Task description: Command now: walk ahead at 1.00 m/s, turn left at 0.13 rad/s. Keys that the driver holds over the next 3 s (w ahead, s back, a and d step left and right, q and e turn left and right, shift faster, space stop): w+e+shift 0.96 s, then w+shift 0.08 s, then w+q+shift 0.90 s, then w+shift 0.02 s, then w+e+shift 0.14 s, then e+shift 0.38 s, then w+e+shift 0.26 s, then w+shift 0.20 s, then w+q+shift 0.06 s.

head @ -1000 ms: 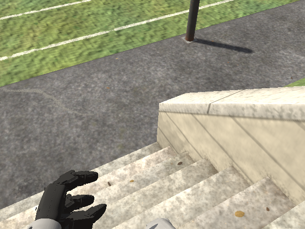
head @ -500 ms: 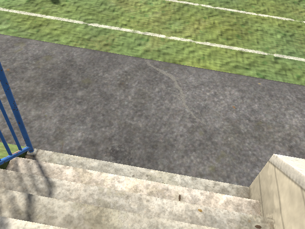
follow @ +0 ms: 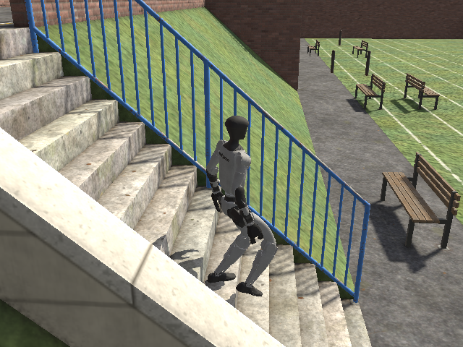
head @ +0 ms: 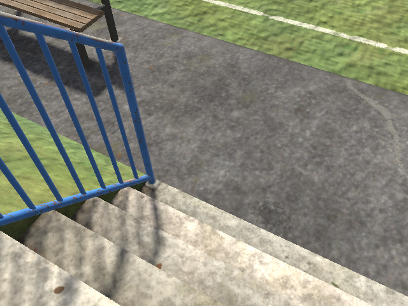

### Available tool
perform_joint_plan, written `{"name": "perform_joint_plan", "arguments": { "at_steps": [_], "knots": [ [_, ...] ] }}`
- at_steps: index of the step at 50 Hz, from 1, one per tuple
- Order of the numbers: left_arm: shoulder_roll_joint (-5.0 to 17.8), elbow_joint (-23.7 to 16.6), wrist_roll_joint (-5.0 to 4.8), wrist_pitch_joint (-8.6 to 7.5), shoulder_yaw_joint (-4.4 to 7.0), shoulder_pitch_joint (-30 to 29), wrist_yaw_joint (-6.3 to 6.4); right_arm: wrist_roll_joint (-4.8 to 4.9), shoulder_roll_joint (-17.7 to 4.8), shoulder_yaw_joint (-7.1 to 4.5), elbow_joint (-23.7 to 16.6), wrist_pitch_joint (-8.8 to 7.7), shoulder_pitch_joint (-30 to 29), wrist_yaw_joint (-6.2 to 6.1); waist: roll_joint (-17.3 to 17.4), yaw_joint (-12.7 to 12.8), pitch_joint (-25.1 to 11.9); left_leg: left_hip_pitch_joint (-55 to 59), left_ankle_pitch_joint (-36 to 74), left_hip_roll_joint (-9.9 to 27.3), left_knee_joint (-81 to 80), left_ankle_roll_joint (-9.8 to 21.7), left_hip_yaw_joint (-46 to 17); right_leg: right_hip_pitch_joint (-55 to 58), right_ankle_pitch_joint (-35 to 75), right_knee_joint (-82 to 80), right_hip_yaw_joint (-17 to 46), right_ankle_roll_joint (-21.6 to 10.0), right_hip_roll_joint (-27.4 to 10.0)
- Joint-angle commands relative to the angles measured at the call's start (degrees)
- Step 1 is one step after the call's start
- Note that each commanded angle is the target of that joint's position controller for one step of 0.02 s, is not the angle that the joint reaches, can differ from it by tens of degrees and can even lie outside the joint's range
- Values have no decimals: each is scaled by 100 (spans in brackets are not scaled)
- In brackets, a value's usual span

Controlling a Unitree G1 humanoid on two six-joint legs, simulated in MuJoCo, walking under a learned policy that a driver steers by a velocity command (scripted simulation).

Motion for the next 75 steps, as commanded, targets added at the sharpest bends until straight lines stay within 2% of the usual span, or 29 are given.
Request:
{"name": "perform_joint_plan", "arguments": {
  "at_steps": [1,5,6,7,8,10,11,20,24,26,29,30,36,39,41,42,43,46,48,53,55,57,58,59,62,63,67,72,75],
  "knots": [
    [254,186,-331,-125,49,1260,-69,53,105,127,-548,-408,-1463,-49,23,849,-521,-3224,1813,979,-573,288,-686,3770,4114,-2330,-438,-151,369],
    [599,885,-387,228,139,3394,-71,128,-500,36,-646,-113,-2081,-34,748,1712,-573,-2514,6491,1183,3570,177,36,5259,2119,-3032,-1146,-1169,523],
    [660,936,-536,272,186,3706,-231,-4,-141,119,-726,1,-2740,-94,-382,2325,-87,-3551,3165,242,7259,81,440,5203,1917,-4073,-70,-1884,-135],
    [505,940,-558,193,-103,3068,-372,-106,519,352,-1255,58,-2473,-156,-1860,1078,995,-5090,-174,-518,7918,184,336,4291,5375,-2959,604,-1212,-207],
    [289,863,-447,37,-261,2475,-430,-224,668,481,-1435,31,-1332,-170,-1162,-168,680,-5614,260,155,6169,355,-336,4579,5600,-3097,2031,-1271,-610],
    [667,767,-412,-113,-89,1781,-370,-565,194,429,-697,-65,-610,-189,273,-587,622,-5479,1212,984,5134,95,-649,3450,2261,-3125,2439,-1689,-703],
    [1108,627,-398,-231,-7,1300,-295,-613,130,459,-966,-127,-828,-153,-396,-823,288,-5491,1987,1221,3732,-315,-762,3042,593,-3574,3448,-1968,-935],
    [360,486,-432,-146,-101,732,-94,-48,113,312,-1056,-200,-2103,188,-559,358,246,144,7242,819,-2708,-687,-108,946,-950,-2004,1901,-1635,807],
    [750,421,-341,-59,171,-509,-175,-81,-584,-147,323,-121,2360,47,284,-1979,-720,4050,7098,1378,-3595,-390,-383,-178,13,3346,1019,-1286,1382],
    [-51,-196,-541,-31,61,490,21,-240,-521,62,-214,-254,648,264,1496,-156,-55,4371,10434,3105,-1934,-406,-1410,-2187,-3448,3797,459,-1222,1086],
    [159,16,-40,60,161,-314,62,-40,-32,120,7,-477,1216,285,145,-574,-161,2370,6942,2626,-2400,-421,-1240,-2221,-1463,2586,374,-1286,427],
    [19,-330,69,85,116,-515,36,-40,-355,72,146,-620,1268,260,1267,-412,-15,2060,7540,3206,-1967,-61,-1868,-2490,-1233,2151,512,-1289,106],
    [-279,-353,-521,-62,-89,-895,-496,48,-184,292,22,-735,-62,-131,220,234,58,-3049,1802,2158,-1300,-777,748,3048,5494,-2442,-966,-771,732],
    [619,184,-409,286,168,713,-236,-14,-973,44,123,-623,-463,-22,1261,792,-672,-1919,5798,2408,924,-748,1036,4564,3797,-1760,-1657,-1180,919],
    [1284,332,-282,310,452,1647,-227,-345,-1023,-30,182,-199,-215,-127,-296,1444,170,-2383,3539,1581,5699,-790,1114,4860,1364,-4968,-79,-2117,311],
    [1019,293,-424,307,331,1265,-303,-549,-466,93,1,1,-683,-216,-1120,1306,930,-3334,-165,942,7033,-457,1035,4531,3427,-4442,-79,-1941,221],
    [1148,261,-565,237,141,658,-280,-471,-62,251,-874,-10,81,-184,-1636,-321,410,-4812,95,1147,5815,-603,400,5176,7406,-2466,1035,-1950,-104],
    [803,237,-496,39,95,219,-147,-702,-624,37,-212,-161,435,-86,783,-558,-156,-4129,1286,1544,3260,-744,-452,3667,2799,-3037,2135,-2106,-181],
    [856,254,-269,-119,95,30,-75,-369,-207,204,-428,-108,345,-162,-427,-884,-247,-2302,3798,1436,1688,-1250,-479,1186,2462,-3531,3487,-2676,-736],
    [435,49,-556,-380,38,-820,-28,-102,-203,242,-403,-145,173,33,-99,-969,-195,1664,7777,725,-1766,-971,415,-937,-1533,-1608,1072,-1448,1111],
    [812,25,-510,-226,119,-1336,-12,-90,-582,61,190,-40,1853,-7,-1092,-1674,-566,2033,6834,985,-1748,-442,263,164,509,126,1047,-1495,754],
    [428,-179,-425,-93,112,-2053,-66,-20,-816,-148,627,46,3703,44,45,-2880,-23,2853,5951,1751,-3946,445,-250,-392,1620,5136,77,-1196,1453],
    [-429,-464,-283,-79,-80,-2588,9,216,-386,93,641,57,3070,218,1252,-2403,921,2250,7471,1995,-3263,273,-563,-2094,-3660,7224,-360,-1318,2543],
    [-964,-1073,-484,-143,-284,-1286,4,-123,83,476,640,-17,2537,321,2058,-507,730,2914,9690,2135,-1629,-30,-1966,-3558,-3732,5688,490,-1461,2137],
    [-469,-256,104,-94,-267,-1061,-62,-17,25,399,714,-294,1937,308,-461,-52,689,1150,4420,1791,-2370,211,-2361,-3603,-1690,3549,106,-1081,660],
    [-500,-802,148,-171,-336,-1442,-99,-142,-743,220,609,-374,1723,197,1366,40,418,494,4446,2652,-3063,861,-4726,-3445,-1340,2483,240,-551,315],
    [428,-765,-96,-126,-56,-2692,-303,61,-557,243,246,-342,937,-129,-315,-250,717,-1611,1861,1579,-2571,961,-3474,-428,3743,-1176,185,-194,107],
    [-142,-830,-442,-220,-102,-2679,-343,-123,-194,272,485,-192,1436,8,849,-1231,347,-825,2696,836,-1197,620,-2247,2208,3673,-3640,-402,-235,666],
    [362,206,-370,-266,272,671,-193,-299,-445,104,644,-39,948,56,503,272,-598,-860,4970,738,2724,604,-1657,5021,3475,-4531,-353,-326,330]
  ]
}}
